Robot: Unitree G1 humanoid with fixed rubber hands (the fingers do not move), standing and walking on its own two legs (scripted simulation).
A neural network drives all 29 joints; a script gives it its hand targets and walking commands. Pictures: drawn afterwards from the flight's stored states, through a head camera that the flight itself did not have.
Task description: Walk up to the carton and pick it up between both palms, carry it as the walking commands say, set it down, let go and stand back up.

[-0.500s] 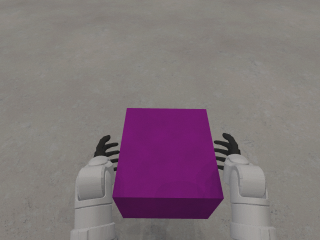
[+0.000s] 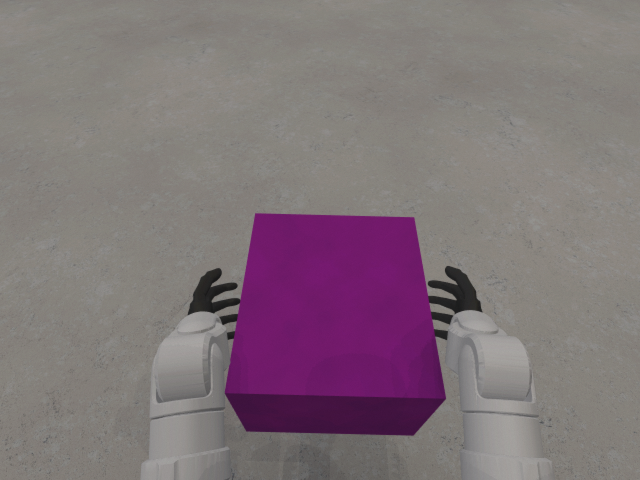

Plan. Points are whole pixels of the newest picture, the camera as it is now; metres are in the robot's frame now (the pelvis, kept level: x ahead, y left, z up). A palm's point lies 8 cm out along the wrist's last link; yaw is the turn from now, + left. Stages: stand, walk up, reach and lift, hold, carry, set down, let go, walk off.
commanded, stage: carry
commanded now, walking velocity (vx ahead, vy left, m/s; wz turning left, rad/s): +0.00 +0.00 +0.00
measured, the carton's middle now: (332, 321) +0.34 +0.00 -0.02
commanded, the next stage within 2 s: none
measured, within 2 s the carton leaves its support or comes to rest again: neither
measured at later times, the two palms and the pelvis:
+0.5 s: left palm (205, 329) +0.27 +0.15 +0.08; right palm (479, 319) +0.27 -0.17 +0.09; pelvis +0.00 -0.01 +0.00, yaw -1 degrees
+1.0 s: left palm (318, 340) +0.27 +0.02 +0.05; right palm (599, 360) +0.23 -0.29 +0.07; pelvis -0.04 -0.09 -0.01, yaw -9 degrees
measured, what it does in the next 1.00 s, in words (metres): steps on the spot: right foot, then left foot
